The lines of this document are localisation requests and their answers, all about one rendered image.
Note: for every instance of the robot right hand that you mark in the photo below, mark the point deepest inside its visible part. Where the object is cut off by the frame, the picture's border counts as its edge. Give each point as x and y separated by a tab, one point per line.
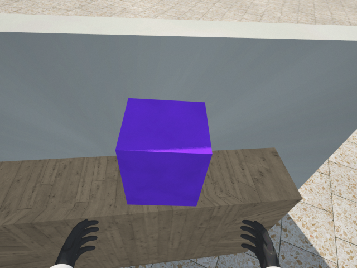
264	250

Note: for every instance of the pedestal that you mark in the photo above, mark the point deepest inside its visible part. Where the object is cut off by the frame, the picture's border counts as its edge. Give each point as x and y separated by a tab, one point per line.
41	201

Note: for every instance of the carton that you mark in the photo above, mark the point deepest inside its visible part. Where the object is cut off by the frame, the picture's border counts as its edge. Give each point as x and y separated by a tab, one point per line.
163	151

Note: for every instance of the robot left hand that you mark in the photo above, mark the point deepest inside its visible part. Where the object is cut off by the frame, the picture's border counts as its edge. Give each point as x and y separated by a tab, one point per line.
71	250

